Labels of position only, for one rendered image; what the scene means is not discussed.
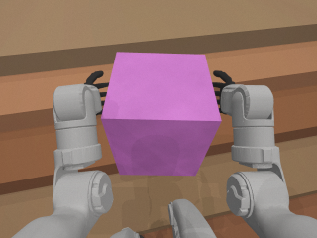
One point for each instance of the right robot forearm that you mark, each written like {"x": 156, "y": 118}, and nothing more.
{"x": 251, "y": 109}

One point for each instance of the left robot forearm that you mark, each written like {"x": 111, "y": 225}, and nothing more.
{"x": 74, "y": 114}

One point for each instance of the robot right thigh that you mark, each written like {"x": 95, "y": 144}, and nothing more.
{"x": 190, "y": 222}

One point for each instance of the robot right upper arm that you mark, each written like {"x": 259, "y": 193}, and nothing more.
{"x": 261, "y": 199}

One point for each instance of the robot left upper arm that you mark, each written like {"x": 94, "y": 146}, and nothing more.
{"x": 79, "y": 199}

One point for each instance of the robot left hand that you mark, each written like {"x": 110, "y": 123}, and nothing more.
{"x": 91, "y": 79}

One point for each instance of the robot left shin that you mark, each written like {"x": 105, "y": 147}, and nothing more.
{"x": 127, "y": 228}

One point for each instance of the carton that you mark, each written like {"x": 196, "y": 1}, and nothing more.
{"x": 160, "y": 113}

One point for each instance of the robot right hand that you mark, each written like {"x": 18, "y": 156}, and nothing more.
{"x": 228, "y": 81}

